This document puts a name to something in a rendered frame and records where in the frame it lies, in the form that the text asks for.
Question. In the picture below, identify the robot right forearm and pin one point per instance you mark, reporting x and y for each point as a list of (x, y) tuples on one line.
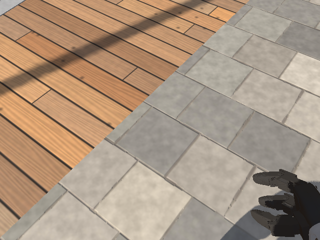
[(314, 232)]

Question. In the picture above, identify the robot right hand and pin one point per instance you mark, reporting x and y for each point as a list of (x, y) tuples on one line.
[(302, 209)]

